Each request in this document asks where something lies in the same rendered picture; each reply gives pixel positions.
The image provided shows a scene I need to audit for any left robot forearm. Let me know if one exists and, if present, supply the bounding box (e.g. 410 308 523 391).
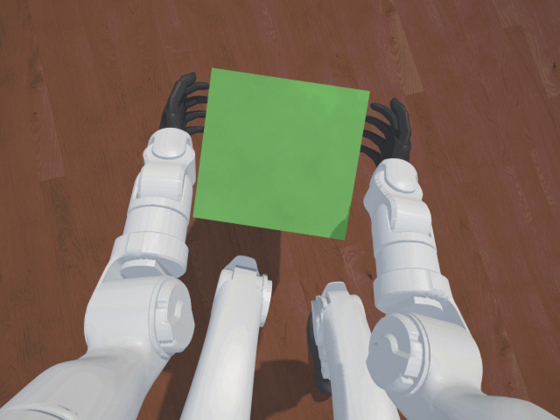
84 128 196 344

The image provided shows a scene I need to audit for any robot right upper arm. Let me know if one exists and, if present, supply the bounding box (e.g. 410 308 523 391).
366 311 560 420

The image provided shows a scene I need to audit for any left robot hand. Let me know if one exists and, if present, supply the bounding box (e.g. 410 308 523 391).
159 72 210 136

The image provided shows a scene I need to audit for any robot left upper arm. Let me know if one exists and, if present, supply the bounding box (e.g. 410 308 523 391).
0 276 195 420

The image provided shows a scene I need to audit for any right robot hand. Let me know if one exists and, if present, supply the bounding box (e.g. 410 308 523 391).
360 98 411 168

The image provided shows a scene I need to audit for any right robot forearm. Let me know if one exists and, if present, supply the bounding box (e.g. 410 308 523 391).
363 158 472 336

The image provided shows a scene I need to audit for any right robot shin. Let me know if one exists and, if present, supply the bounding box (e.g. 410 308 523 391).
318 282 366 379

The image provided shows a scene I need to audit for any carton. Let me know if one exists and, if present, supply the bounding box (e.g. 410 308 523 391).
193 68 370 240

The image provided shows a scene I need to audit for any robot left thigh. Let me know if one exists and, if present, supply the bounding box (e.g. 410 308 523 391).
179 265 272 420

